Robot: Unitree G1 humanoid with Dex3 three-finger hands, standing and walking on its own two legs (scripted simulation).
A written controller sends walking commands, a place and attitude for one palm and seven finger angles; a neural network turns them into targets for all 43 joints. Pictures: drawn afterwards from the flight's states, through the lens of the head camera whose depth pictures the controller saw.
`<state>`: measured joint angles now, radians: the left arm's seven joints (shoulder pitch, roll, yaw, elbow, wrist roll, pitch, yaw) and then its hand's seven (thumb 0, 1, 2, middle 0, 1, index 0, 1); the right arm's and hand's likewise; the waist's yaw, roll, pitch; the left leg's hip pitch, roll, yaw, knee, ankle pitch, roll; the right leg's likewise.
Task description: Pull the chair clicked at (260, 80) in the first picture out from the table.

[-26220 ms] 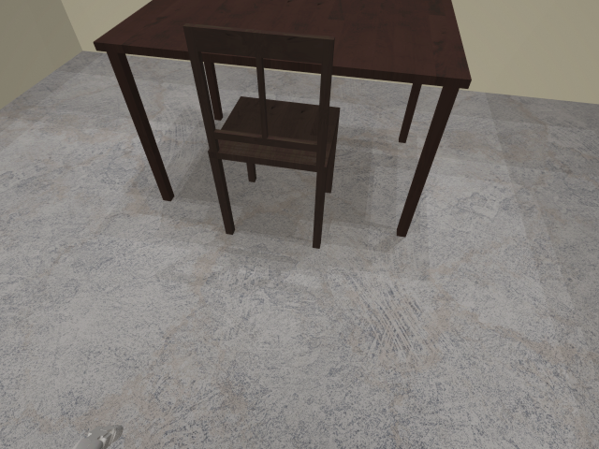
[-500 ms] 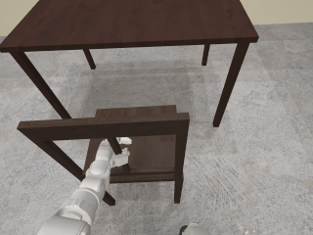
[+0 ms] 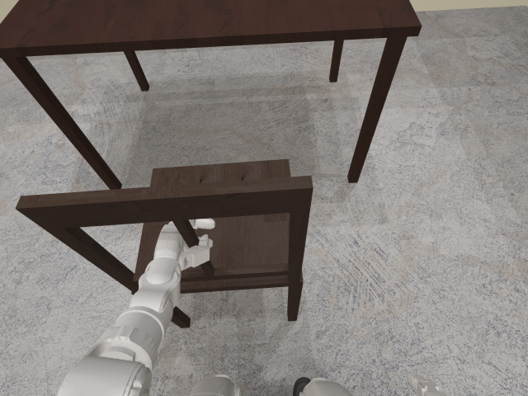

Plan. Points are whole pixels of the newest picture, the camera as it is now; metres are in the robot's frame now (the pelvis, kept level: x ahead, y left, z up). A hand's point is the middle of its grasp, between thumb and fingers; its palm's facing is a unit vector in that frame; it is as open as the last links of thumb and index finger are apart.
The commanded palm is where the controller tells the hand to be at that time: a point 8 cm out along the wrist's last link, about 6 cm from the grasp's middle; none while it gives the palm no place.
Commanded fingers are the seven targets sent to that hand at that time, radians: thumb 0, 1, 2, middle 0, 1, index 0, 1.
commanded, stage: step backward, pulling the chair out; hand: left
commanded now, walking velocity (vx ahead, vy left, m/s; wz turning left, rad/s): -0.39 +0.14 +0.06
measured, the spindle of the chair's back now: (197, 248) +0.37 +0.15 -0.10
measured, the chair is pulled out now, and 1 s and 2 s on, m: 0.47 0.64 0.64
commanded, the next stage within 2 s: stop walking, hand still on the chair in 0.24 s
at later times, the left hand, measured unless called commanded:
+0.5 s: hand (190, 326) +0.22 +0.13 -0.06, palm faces -0.05 -0.99 -0.15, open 4.9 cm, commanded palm +0.21 +0.18 -0.05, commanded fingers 0.00 0.90 0.90 -0.50 -1.45 -0.50 -1.45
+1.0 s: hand (180, 357) +0.18 +0.14 -0.06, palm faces -0.11 -0.98 -0.15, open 4.9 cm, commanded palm +0.17 +0.19 -0.05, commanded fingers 0.00 0.90 0.90 -0.50 -1.45 -0.50 -1.45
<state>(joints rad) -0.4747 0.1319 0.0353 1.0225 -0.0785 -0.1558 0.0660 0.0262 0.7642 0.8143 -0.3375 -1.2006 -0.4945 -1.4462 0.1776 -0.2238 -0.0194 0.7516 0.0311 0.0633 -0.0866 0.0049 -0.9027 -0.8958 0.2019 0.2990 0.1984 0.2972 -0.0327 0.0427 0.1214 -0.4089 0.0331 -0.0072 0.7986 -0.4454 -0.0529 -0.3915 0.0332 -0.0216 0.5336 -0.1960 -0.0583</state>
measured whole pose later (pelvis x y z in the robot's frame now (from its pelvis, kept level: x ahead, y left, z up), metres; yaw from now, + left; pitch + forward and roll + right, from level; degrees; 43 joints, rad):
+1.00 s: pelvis -0.09 +0.05 +0.00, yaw -2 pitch -1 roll +0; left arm -0.10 0.08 -0.12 0.77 -0.04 -0.07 0.07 0.01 0.75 0.85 -0.37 -1.32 -0.49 -1.45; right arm 0.26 -0.24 0.02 0.71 0.02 -0.01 -0.11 0.01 -0.90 -0.90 0.20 0.30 0.20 0.30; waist -0.01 0.05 -0.01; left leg -0.17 0.02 0.04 0.48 -0.30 -0.01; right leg -0.25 0.01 0.00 0.50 -0.23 -0.01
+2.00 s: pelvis -0.10 +0.05 -0.03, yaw +0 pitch +9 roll +0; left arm -0.12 0.13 -0.05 0.46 -0.06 0.16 -0.01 -0.01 -0.50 0.22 -0.21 -0.60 -0.21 -0.60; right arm 0.25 -0.25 0.02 0.61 0.04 -0.08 -0.03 0.01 -0.90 -0.90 0.20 0.30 0.20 0.30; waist -0.05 0.05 -0.08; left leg -0.55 0.00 0.00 0.80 -0.40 0.00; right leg -0.61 -0.02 -0.03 0.79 -0.34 -0.01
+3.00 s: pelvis -0.08 +0.05 -0.05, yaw +3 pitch +11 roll -1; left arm 0.54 0.17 -0.19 -0.22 0.00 0.25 0.02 -0.02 -0.54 0.20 -0.01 0.00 0.00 0.00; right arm 0.25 -0.23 0.03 0.42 0.03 -0.10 -0.06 0.01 -0.90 -0.90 0.20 0.30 0.20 0.30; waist -0.03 0.04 -0.15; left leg -0.66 -0.01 -0.05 0.98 -0.52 0.00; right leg -0.69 -0.03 -0.08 0.95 -0.46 -0.01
